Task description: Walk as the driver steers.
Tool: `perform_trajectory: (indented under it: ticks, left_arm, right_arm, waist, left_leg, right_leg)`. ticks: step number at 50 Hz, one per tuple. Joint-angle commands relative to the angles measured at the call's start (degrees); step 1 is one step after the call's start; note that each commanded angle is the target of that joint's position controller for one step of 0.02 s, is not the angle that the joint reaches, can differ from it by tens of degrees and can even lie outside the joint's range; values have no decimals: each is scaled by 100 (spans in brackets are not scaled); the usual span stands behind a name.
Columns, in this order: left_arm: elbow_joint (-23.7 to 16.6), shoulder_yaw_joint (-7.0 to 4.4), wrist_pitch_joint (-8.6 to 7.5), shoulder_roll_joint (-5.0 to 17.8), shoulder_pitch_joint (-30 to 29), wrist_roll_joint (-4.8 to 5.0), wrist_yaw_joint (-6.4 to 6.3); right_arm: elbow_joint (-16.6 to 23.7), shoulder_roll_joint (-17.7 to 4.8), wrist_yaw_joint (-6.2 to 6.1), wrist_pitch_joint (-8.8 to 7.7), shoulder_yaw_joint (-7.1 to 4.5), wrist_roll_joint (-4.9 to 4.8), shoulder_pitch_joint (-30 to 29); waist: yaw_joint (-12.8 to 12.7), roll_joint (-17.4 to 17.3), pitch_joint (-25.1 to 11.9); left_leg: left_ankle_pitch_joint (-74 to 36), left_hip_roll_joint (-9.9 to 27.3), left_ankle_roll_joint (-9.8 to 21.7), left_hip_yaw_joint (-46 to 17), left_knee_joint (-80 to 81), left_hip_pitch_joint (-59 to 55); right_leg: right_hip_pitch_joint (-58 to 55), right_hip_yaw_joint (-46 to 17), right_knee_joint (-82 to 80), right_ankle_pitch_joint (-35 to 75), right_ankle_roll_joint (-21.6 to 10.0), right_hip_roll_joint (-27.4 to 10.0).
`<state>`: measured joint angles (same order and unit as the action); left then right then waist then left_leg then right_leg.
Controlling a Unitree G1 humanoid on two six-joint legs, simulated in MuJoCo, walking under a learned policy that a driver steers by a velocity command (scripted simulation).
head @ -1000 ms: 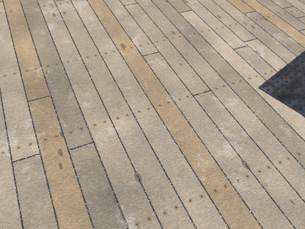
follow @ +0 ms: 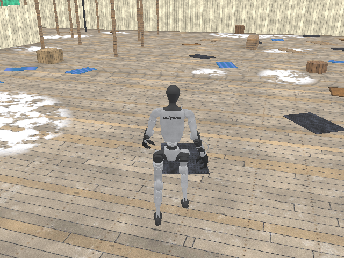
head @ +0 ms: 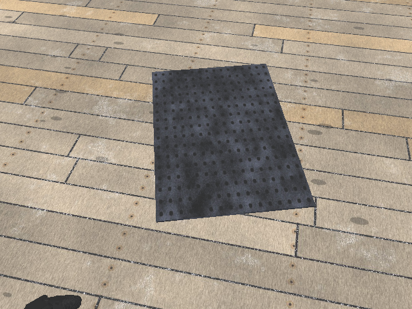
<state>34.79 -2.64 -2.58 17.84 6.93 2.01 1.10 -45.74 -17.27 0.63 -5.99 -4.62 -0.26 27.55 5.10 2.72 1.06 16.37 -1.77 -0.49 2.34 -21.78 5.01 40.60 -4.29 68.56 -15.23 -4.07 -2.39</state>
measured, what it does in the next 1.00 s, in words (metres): walks ahead, turning left: right foot, then left foot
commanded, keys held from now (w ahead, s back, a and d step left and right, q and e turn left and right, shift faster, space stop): w+shift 0.18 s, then w+q+shift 0.30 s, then q+shift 0.46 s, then shift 0.06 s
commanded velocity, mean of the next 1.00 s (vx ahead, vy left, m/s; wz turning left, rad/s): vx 0.69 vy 0.00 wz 0.48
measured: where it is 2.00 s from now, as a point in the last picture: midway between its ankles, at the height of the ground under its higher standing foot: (200, 217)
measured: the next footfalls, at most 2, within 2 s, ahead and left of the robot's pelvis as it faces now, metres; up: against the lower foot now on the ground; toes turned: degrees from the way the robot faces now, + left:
right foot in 0.24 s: +0.43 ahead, -0.15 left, +0.00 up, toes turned -3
left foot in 0.68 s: +0.82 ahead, +0.07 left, +0.00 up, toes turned +17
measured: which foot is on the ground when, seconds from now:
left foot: down 0.00-0.24, up 0.26-0.66, down 0.68-1.00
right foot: up 0.00-0.22, down 0.24-0.68, up 0.70-1.00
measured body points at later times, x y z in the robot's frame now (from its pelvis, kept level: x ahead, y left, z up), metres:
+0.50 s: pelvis +0.45 -0.05 +0.00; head +0.45 -0.05 +0.45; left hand +0.42 +0.23 -0.12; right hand +0.63 -0.31 -0.10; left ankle +0.54 +0.12 -0.64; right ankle +0.39 -0.15 -0.74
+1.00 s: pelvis +0.74 -0.01 +0.00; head +0.77 +0.03 +0.44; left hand +0.82 +0.33 -0.07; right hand +1.00 -0.20 -0.09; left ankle +0.79 +0.06 -0.74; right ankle +0.95 -0.13 -0.67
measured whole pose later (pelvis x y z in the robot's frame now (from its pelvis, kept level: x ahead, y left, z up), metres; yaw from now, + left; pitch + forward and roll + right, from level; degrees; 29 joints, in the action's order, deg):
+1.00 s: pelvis +0.74 -0.01 +0.00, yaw +33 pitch +1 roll -2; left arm 35.4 -2.2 -1.7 16.7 -1.8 -0.7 -1.5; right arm -34.9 -18.4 -1.8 1.8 -4.6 -1.1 13.0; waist 2.8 0.3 5.2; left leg 4.2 -12.2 5.8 -12.4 -26.4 21.2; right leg 37.1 -13.3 52.9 -15.4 5.8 1.0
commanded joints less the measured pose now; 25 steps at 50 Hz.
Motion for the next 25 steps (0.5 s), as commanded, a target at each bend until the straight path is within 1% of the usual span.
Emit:
perform_trajectory:
  ticks: [1,2,3,4,5,6,7,8,9,10,11,12,13,14,15,16,17,18,19,20,21,22,23,24,25]
  left_arm:
    - [-407,110,-105,0,-173,-70,89]
    - [-455,124,-138,40,-473,-109,135]
    - [-514,139,-167,5,-770,-149,159]
    - [-605,181,-223,-60,-1032,-116,200]
    - [-668,186,-263,-53,-1275,-93,251]
    - [-712,172,-297,-33,-1467,-75,293]
    - [-738,113,-291,25,-1564,-58,302]
    - [-782,99,-323,63,-1495,-50,319]
    - [-800,17,-308,239,-1313,-61,312]
    - [-747,-117,-278,503,-796,-68,270]
    - [-459,-276,-229,718,405,-29,182]
    - [-58,-407,-129,1000,1871,-33,57]
    - [26,-464,-188,1606,1970,-193,26]
    - [89,-376,-212,1096,2155,-255,47]
    - [205,-270,-254,680,1943,-277,43]
    - [404,-247,-317,584,1680,-259,68]
    - [472,-215,-391,401,1376,-291,80]
    - [541,-162,-432,156,1086,-375,98]
    - [615,-136,-467,-56,884,-362,112]
    - [679,-124,-489,-160,732,-290,116]
    - [752,-133,-513,-157,667,-223,120]
    - [799,-172,-529,-17,594,-238,95]
    - [832,-149,-518,-124,538,-278,61]
    - [830,-168,-531,11,556,-320,27]
    - [802,-163,-532,59,425,-331,-25]
  right_arm:
    - [435,-566,-18,-173,-25,-14,-732]
    - [374,-578,-28,-171,-12,-38,-637]
    - [274,-591,-36,-170,12,-49,-452]
    - [184,-720,-46,-172,-1,-90,-258]
    - [79,-727,-51,-150,23,-126,-106]
    - [-24,-727,-44,-103,48,-137,57]
    - [-94,-686,-40,-66,110,-78,113]
    - [-140,-979,-44,-26,58,-104,168]
    - [-204,-1111,-74,29,48,-93,228]
    - [-329,-1102,-99,103,74,-35,346]
    - [-369,-1173,-152,183,82,-5,178]
    - [-220,-1045,-190,174,149,79,-6]
    - [26,190,-141,27,449,24,848]
    - [10,-387,-124,-172,331,-305,607]
    - [285,-644,-143,-189,208,-533,-410]
    - [426,-438,-155,-164,247,-477,-784]
    - [401,-363,-174,-110,219,-262,-921]
    - [336,-230,-133,29,204,-233,-656]
    - [255,-123,-90,169,191,-271,-478]
    - [216,-32,-63,297,181,-299,-438]
    - [247,41,-43,397,185,-293,-556]
    - [333,89,-43,453,197,-257,-739]
    - [328,-20,-58,495,156,-239,-919]
    - [463,33,-36,478,181,-235,-1091]
    - [573,23,-1,443,196,-190,-1319]
  waist:
    - [-554,-446,704]
    - [-457,-373,750]
    - [-323,-294,728]
    - [-225,-443,867]
    - [-148,-366,966]
    - [-85,-385,991]
    - [-131,-448,822]
    - [-220,-885,732]
    - [-413,-1184,503]
    - [-787,-1472,91]
    - [-1536,-1521,-536]
    - [-2206,-1187,-1327]
    - [-1245,1242,-2549]
    - [-1509,1089,-3177]
    - [-1535,609,-1738]
    - [-1275,75,-830]
    - [-996,-36,-594]
    - [-657,123,-384]
    - [-475,290,-290]
    - [-389,254,-106]
    - [-342,223,162]
    - [-310,229,366]
    - [-331,13,506]
    - [-299,134,643]
    - [-276,89,880]
  left_leg:
    - [-415,1642,1188,-1470,1535,191]
    - [-737,1504,1089,-1070,1669,234]
    - [-902,1424,1047,-866,1891,243]
    - [-1104,1514,1037,-748,2033,314]
    - [-1331,1493,991,-526,2129,153]
    - [-1652,1479,925,-340,2107,-122]
    - [-2728,1392,888,-155,1933,-553]
    - [-4138,1573,851,-72,1559,-701]
    - [-5770,1664,797,21,1082,-1072]
    - [-6755,1720,703,-18,274,-1208]
    - [-7128,1631,595,73,-1001,-655]
    - [-5516,1406,459,-120,-2916,1071]
    - [400,189,221,-452,-5545,3004]
    - [683,267,384,-1379,-6266,3501]
    - [465,481,360,-1144,-6433,4076]
    - [139,733,333,-1009,-6098,4141]
    - [-88,1008,331,-1026,-5728,3800]
    - [-379,1184,317,-1038,-5610,3421]
    - [-463,1294,323,-1045,-5529,3119]
    - [-450,1356,320,-1013,-5440,3080]
    - [-445,1415,313,-1000,-5316,3196]
    - [-660,1407,261,-974,-5207,3379]
    - [-1014,1327,287,-951,-5132,3599]
    - [-1413,1285,288,-903,-4740,3660]
    - [-1775,1189,238,-729,-4234,3637]
  right_leg:
    - [919,-437,-948,959,56,-349]
    - [710,-97,-1429,1303,66,-341]
    - [430,178,-1743,1699,68,-296]
    - [125,247,-2164,1965,49,-333]
    - [-57,392,-2563,2096,30,-266]
    - [-201,536,-2910,2084,-18,-159]
    - [-377,800,-3021,1891,-91,99]
    - [-686,866,-3160,1571,-178,203]
    - [-988,1024,-3182,1192,-271,414]
    - [-1718,989,-3244,900,-401,538]
    - [-3329,970,-3463,1035,-516,610]
    - [-5692,69,-3026,773,-550,-117]
    - [-7520,-3122,-3875,-1270,-1220,-1903]
    - [-7245,-4613,-5144,-2955,-1257,-2113]
    - [-6347,-3578,-5210,-2566,-965,-1874]
    - [-5262,-2642,-5319,-1548,-845,-1741]
    - [-4482,-1916,-5270,-707,-695,-1525]
    - [-3772,-1391,-5448,-530,-650,-1343]
    - [-3350,-1000,-5633,-295,-608,-1267]
    - [-3102,-549,-5810,-23,-533,-1212]
    - [-2899,-97,-5895,478,-430,-1197]
    - [-2740,180,-6050,660,-393,-1185]
    - [-2798,624,-6078,922,-234,-910]
    - [-2675,932,-6128,1300,-203,-883]
    - [-2544,1249,-6168,1924,-204,-787]
Velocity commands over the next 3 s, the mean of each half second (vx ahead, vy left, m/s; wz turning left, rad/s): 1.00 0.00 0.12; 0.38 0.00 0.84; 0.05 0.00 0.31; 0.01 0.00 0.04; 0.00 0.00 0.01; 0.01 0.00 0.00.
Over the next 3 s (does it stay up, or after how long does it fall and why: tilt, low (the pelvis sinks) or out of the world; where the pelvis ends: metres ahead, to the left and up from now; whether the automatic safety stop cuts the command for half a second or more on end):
stays up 0.84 0.00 0.00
